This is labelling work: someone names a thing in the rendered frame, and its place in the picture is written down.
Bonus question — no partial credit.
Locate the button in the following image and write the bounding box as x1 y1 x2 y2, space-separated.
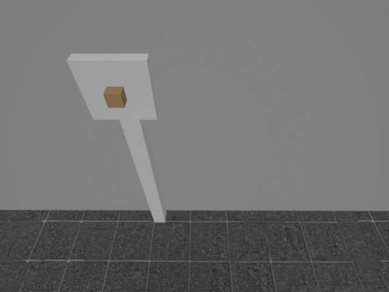
103 86 127 108

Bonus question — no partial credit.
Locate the panel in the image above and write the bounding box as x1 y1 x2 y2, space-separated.
66 54 167 223

